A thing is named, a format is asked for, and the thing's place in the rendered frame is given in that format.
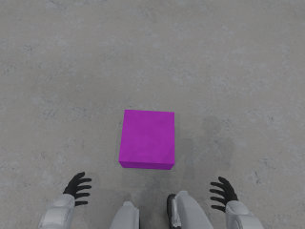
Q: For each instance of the left robot forearm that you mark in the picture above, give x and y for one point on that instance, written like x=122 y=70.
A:
x=59 y=213

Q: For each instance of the robot left hand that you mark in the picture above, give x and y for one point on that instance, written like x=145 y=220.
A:
x=73 y=188

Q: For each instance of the carton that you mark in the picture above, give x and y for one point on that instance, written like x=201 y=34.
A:
x=147 y=140

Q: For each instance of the right robot forearm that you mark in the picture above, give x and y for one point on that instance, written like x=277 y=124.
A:
x=239 y=217

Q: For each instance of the robot right hand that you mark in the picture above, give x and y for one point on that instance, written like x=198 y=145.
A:
x=228 y=193

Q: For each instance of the right robot thigh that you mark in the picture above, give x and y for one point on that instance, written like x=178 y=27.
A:
x=189 y=213

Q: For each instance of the robot right foot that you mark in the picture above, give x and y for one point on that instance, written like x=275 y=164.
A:
x=170 y=211

